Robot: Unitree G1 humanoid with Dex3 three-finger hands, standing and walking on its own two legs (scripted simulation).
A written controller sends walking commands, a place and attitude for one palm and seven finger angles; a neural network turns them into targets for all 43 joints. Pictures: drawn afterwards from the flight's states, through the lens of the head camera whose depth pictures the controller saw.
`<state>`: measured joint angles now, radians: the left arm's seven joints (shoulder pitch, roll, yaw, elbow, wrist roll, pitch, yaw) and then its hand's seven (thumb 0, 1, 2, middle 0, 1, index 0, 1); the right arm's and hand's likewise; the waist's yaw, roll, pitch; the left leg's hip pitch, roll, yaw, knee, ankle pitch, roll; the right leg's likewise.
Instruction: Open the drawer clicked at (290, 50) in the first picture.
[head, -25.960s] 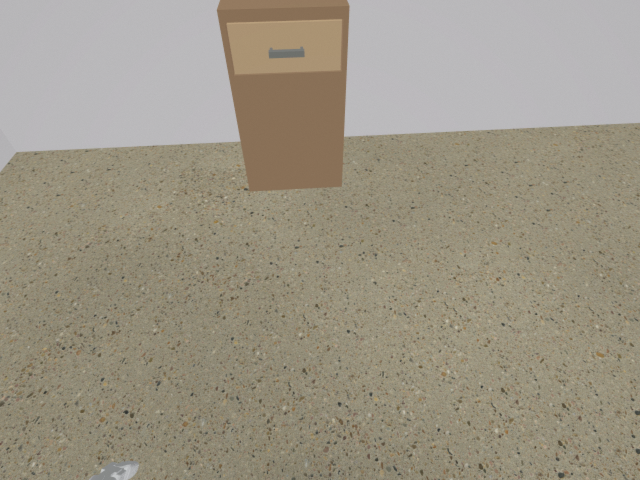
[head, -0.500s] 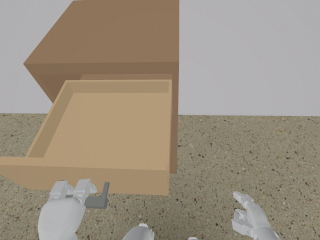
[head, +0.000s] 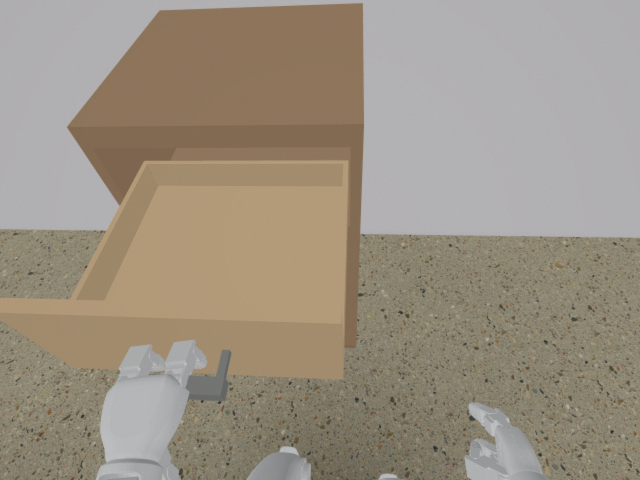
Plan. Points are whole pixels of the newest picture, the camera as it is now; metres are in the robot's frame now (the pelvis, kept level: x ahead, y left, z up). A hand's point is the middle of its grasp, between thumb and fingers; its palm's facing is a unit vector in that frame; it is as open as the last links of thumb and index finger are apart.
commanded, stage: lift the hand off the handle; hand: left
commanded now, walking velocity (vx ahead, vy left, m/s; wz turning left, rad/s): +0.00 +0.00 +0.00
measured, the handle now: (178, 370) +0.25 +0.21 -0.01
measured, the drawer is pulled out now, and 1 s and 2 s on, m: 0.30 0.30 0.30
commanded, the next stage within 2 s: none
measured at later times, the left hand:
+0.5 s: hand (157, 405) +0.21 +0.21 +0.01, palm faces -0.01 -0.14 -0.99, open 13.6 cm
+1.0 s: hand (152, 397) +0.21 +0.21 +0.04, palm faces -0.03 -0.16 -0.99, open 13.4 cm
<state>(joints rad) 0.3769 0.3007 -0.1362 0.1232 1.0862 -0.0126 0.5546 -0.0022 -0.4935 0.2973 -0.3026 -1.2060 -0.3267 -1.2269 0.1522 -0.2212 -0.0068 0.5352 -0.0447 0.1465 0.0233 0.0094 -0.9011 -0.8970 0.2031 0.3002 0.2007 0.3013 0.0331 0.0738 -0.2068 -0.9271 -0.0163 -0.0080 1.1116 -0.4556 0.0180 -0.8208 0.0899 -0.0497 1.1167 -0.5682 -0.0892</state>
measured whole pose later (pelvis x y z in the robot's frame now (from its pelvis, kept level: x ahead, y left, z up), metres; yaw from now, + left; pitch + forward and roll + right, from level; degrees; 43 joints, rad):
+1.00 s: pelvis +0.02 +0.02 +0.04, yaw -1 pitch +10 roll -1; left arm 0.47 0.33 -0.19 -0.08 1.03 0.03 0.42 0.00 -0.49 0.30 -0.32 -1.21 -0.40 -1.22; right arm 0.15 -0.23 0.00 0.49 -0.03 0.14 0.05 0.01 -0.90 -0.90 0.20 0.30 0.20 0.30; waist 0.06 0.09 -0.15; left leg -0.68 -0.02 0.02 0.91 -0.41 0.04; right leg -0.57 0.08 -0.01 0.91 -0.50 -0.06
